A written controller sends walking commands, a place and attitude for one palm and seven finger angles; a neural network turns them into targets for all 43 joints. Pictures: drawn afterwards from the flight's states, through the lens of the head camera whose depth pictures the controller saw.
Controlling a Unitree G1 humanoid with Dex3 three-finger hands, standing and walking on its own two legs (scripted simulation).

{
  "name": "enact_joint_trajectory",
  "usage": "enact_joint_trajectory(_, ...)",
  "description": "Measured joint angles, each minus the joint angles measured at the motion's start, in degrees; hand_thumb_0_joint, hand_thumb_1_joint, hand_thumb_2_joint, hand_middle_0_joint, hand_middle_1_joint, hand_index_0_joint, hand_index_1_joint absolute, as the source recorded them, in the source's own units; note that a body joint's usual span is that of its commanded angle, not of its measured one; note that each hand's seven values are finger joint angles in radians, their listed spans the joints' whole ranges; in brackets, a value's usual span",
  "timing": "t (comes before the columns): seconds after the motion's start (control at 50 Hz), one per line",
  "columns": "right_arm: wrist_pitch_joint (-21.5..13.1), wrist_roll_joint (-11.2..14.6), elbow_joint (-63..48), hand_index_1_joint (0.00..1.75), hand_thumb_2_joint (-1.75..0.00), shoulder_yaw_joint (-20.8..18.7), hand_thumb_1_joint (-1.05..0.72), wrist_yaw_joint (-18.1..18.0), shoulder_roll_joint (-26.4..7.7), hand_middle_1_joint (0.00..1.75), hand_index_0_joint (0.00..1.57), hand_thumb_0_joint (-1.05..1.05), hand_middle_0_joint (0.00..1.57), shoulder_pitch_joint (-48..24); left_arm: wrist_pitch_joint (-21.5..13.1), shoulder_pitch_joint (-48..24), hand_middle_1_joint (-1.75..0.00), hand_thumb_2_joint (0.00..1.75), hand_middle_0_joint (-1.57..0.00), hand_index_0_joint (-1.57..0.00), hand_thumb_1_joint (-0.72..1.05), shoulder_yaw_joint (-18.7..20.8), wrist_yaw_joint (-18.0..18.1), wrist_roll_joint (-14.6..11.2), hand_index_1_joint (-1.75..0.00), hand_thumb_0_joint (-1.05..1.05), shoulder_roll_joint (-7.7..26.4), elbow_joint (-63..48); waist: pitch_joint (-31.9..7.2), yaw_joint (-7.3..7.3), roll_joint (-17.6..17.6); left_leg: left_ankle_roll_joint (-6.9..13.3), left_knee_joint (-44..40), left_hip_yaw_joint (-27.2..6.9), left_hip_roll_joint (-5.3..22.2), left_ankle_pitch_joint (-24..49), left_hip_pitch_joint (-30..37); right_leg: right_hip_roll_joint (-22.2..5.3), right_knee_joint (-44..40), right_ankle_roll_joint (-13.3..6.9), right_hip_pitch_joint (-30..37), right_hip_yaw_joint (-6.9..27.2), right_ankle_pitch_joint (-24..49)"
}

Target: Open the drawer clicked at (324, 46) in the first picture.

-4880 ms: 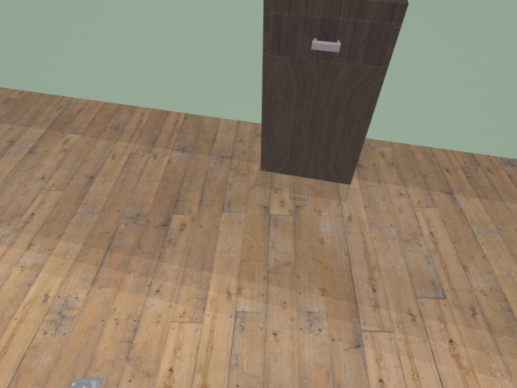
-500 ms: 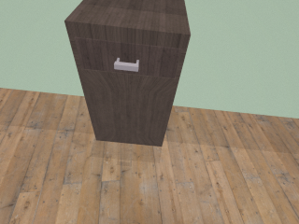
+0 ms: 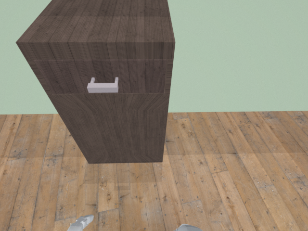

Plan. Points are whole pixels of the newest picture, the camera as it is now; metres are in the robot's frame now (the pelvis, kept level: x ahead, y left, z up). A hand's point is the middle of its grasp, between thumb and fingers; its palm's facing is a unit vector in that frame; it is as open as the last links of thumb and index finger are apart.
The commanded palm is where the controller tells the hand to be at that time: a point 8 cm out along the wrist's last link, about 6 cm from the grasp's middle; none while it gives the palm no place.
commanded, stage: take the last steps up to it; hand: left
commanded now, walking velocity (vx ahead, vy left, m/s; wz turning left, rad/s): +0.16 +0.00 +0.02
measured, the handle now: (104, 83) +0.61 +0.20 +0.00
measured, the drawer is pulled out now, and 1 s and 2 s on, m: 0.00 0.00 0.00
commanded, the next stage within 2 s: come to a stop and stand still in 0.04 s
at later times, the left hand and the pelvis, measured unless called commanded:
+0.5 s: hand out of the picture +0.08 +0.20 -0.16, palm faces +0.02 -0.98 -0.19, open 7.3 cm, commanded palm none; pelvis +0.08 +0.02 +0.02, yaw -2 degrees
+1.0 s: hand out of the picture +0.07 +0.15 -0.14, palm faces +0.05 -0.97 -0.24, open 7.3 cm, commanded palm none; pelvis +0.05 -0.03 +0.03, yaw -1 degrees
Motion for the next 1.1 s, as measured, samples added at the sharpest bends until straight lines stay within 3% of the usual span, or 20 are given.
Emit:
enact_joint_trajectory(0.06, 1.14, -0.46, -1.71, 0.3, -0.9, -0.77, -0.91, 0.35, -0.59, 0.3, 0.2, 0.01, 0.2, -3.29, 0.4, 1.55, -0.3, 0.89, -0.2, -0.2, 0.91, -0.19, 0.79, -0.17, -0.29, 0.0, -0.82, 0.29, -0.75, 0.38, 0.57, 0.3, 13.32, -0.74, 1.33, 4.0, -10.95, 0.98, -3.14, 0.16, 3.21, -0.46, -1.29)
enact_joint_trajectory(0.1, 1.36, -0.84, -3.64, 0.3, -0.9, -0.97, -0.91, 0.47, -1.02, 0.3, 0.2, 0.01, 0.2, -5.7, 0.69, 3.08, -0.3, 0.89, -0.2, -0.2, 0.92, 0.39, 1.69, -0.39, -0.29, -0.01, -1.16, 0.9, -1.81, 0.2, 0.79, -0.33, 11.96, -0.5, 2.76, 6.76, -15.87, 1.5, -6.48, 0.45, 5.24, -0.68, -0.22)
enact_joint_trajectory(0.16, 1.2, -1.0, -6.51, 0.3, -0.9, -1.01, -0.91, 0.67, -1.19, 0.29, 0.2, 0.01, 0.2, -8.75, 1.19, 4.91, -0.3, 0.89, -0.2, -0.2, 0.95, 0.61, 2.01, -0.05, -0.3, -0.02, -0.05, 1.67, -3.35, 0.46, 0.64, -1.27, 3.08, 0.53, 4.22, 9.0, -18.97, 1.89, -10.06, 0.45, 7.57, -0.72, 0.46)
enact_joint_trajectory(0.22, 0.98, -1.21, -7.79, 0.3, -0.9, -0.76, -0.92, 0.12, -1.81, 0.29, 0.2, 0.01, 0.2, -11.31, 1.93, 6.45, -0.3, 0.89, -0.2, -0.2, 0.94, 0.25, 1.75, 0.12, -0.29, -0.02, 0.33, 2.56, -4.13, 1.5, 0.68, -2.01, -7.63, 0.93, 4.16, 11.26, -17.73, 2.04, -11.33, 1.05, 9.36, -0.41, 0.0)
enact_joint_trajectory(0.28, 0.2, -0.82, -7.79, 0.3, -0.9, -0.34, -0.94, -0.02, -3.42, 0.3, 0.2, 0.02, 0.2, -12.52, 2.72, 8.12, -0.3, 0.89, -0.2, -0.2, 0.93, -0.36, 1.8, -0.21, -0.29, -0.01, -0.12, 3.44, -4.44, 2.73, 1.6, -2.5, -20.98, 0.58, 3.91, 19.35, -12.24, 2.59, -9.03, 2.28, 10.2, -0.15, -2.37)
enact_joint_trajectory(0.4, 0.76, -0.61, -7.41, 0.3, -0.9, 0.44, -0.94, -0.76, -1.97, 0.3, 0.2, 0.01, 0.2, -15.7, 5.14, 9.91, -0.3, 0.89, -0.2, -0.2, 0.92, -0.75, 1.85, -0.44, -0.29, 0.0, 0.49, 4.42, -3.88, 4.47, -2.73, 0.07, -25.45, 3.34, 0.89, 18.53, -9.05, -0.31, -3.98, 4.14, 9.19, 2.97, -8.1)
enact_joint_trajectory(0.46, 1.06, -0.75, -8.65, 0.3, -0.9, 0.16, -0.94, -1.14, -1.79, 0.3, 0.2, 0.01, 0.2, -17.92, 5.95, 10.2, -0.3, 0.89, -0.2, -0.2, 0.92, -0.5, 1.62, -0.16, -0.29, 0.0, 0.6, 3.81, -2.44, 4.47, -2.44, 0.3, -27.91, 3.96, 1.09, 20.32, -9.03, 0.06, 6.04, 4.45, 5.16, 4.93, -14.51)
enact_joint_trajectory(0.54, 1.71, -0.9, -9.92, 0.3, -0.9, -0.45, -0.92, -1.05, -2.04, 0.3, 0.2, 0.0, 0.2, -20.08, 6.71, 10.03, -0.3, 0.89, -0.2, -0.2, 0.91, 0.4, 1.56, 0.01, -0.29, 0.0, 1.18, 2.85, -0.88, 4.08, -1.53, -0.46, -28.88, 4.51, 2.4, 21.62, -9.62, 0.42, 14.27, 5.24, 1.62, 6.29, -17.03)
enact_joint_trajectory(0.6, 2.18, -1.02, -10.21, 0.3, -0.9, -1.0, -0.91, -0.76, -2.74, 0.3, 0.21, 0.0, 0.2, -20.38, 6.87, 9.37, -0.3, 0.89, -0.2, -0.2, 0.91, 0.79, 1.56, -0.05, -0.29, 0.0, 1.58, 2.07, -0.61, 3.65, -0.68, -1.36, -28.33, 4.37, 3.13, 22.09, -10.46, -0.24, 11.06, 5.22, 2.47, 6.14, -16.27)
enact_joint_trajectory(0.68, 2.99, -0.55, -9.47, 0.3, -0.9, -1.56, -0.91, 0.03, -3.79, 0.3, 0.2, 0.0, 0.2, -19.07, 4.98, 9.44, -0.3, 0.9, -0.2, -0.2, 0.91, 0.5, 1.86, 0.24, -0.29, 0.0, 1.89, 1.53, -2.09, 3.62, -0.27, -2.92, -24.1, 3.94, 3.05, 20.22, -12.94, -1.49, -3.95, 4.43, 7.92, 6.12, -8.51)
enact_joint_trajectory(0.74, 4.58, -0.51, -8.19, 0.3, -0.9, -1.7, -0.91, 0.85, -4.92, 0.3, 0.2, 0.0, 0.2, -17.43, 4.6, 9.7, -0.3, 0.9, -0.2, -0.2, 0.91, -0.44, 1.83, 0.55, -0.29, 0.0, 0.29, 2.28, -3.44, 3.8, 1.62, -2.35, -19.12, 0.65, 2.0, 10.83, -13.92, -0.67, -4.49, 3.15, 8.56, 5.35, -6.79)
enact_joint_trajectory(0.88, 4.04, -0.71, -6.92, 0.3, -0.9, -1.53, -0.91, 1.62, -5.5, 0.3, 0.2, 0.0, 0.2, -13.22, 4.01, 10.56, -0.3, 0.89, -0.2, -0.2, 0.92, -0.98, 1.75, 0.64, -0.29, 0.01, -1.88, 2.66, -5.25, 3.95, 0.97, -2.16, -9.45, -0.66, -0.6, 10.44, -13.01, -0.91, -11.95, 2.37, 10.95, 5.37, -2.42)
enact_joint_trajectory(0.98, 4.09, -0.48, -6.59, 0.3, -0.9, -1.18, -0.91, 1.03, -5.45, 0.3, 0.2, 0.01, 0.2, -12.07, 3.46, 9.95, -0.3, 0.89, -0.21, -0.2, 0.92, -0.35, 1.94, 0.64, -0.3, 0.01, -1.39, 2.47, -4.05, 4.57, 0.22, -2.6, -14.43, -0.27, -1.04, 7.25, -9.38, -1.48, -12.14, 2.57, 10.2, 4.53, -2.12)
enact_joint_trajectory(1.06, 2.93, -0.34, -6.79, 0.3, -0.9, -0.63, -0.91, 0.53, -5.47, 0.3, 0.2, 0.01, 0.2, -12.24, 3.86, 9.78, -0.3, 0.89, -0.2, -0.2, 0.92, -0.14, 2.19, 0.16, -0.3, 0.0, -0.81, 3.44, -3.51, 4.61, 0.52, -2.04, -27.41, 0.0, -0.39, 15.29, -3.81, -1.35, -9.01, 3.67, 8.47, 3.74, -3.54)
enact_joint_trajectory(1.1, 2.36, -0.5, -6.29, 0.3, -0.9, -0.37, -0.91, 0.21, -4.91, 0.29, 0.2, 0.01, 0.2, -12.82, 4.46, 9.32, -0.3, 0.89, -0.2, -0.2, 0.91, -0.05, 2.25, -0.04, -0.3, 0.0, -0.37, 4.34, -3.24, 4.49, 0.15, -2.23, -27.87, -0.19, -0.39, 13.08, -3.42, -1.55, -7.1, 4.31, 7.77, 3.49, -4.62)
